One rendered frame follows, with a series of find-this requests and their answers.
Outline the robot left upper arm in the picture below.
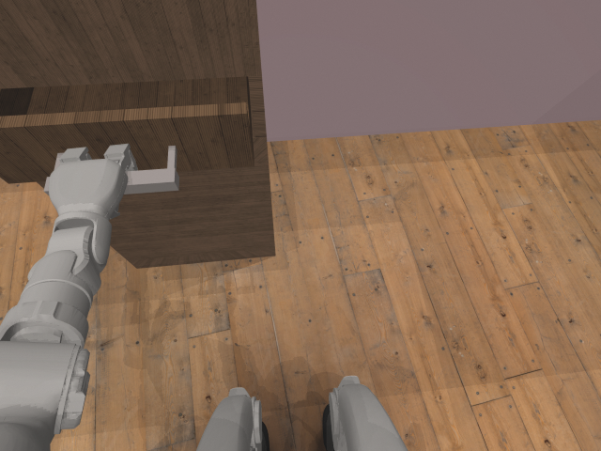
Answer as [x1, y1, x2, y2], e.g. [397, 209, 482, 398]
[0, 341, 90, 451]

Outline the robot right shin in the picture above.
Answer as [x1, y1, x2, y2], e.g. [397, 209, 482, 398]
[331, 376, 360, 451]

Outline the cabinet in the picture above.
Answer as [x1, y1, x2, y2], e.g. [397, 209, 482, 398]
[0, 0, 276, 269]

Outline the left robot hand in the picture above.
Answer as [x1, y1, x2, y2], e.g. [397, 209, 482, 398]
[49, 144, 138, 221]

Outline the right robot thigh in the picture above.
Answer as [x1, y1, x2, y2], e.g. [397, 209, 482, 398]
[329, 383, 408, 451]

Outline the drawer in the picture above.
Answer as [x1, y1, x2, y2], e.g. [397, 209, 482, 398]
[0, 76, 254, 184]

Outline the left robot forearm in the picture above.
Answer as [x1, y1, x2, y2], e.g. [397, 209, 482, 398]
[0, 211, 112, 349]

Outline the handle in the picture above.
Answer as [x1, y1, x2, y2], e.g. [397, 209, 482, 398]
[43, 146, 179, 195]

